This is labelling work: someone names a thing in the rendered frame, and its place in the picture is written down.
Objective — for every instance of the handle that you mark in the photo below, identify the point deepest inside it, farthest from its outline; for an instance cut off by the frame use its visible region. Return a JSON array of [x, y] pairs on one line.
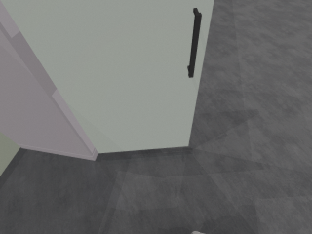
[[195, 39]]

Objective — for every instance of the fridge door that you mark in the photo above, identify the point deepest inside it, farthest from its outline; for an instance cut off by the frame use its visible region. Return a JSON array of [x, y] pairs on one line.
[[120, 65]]

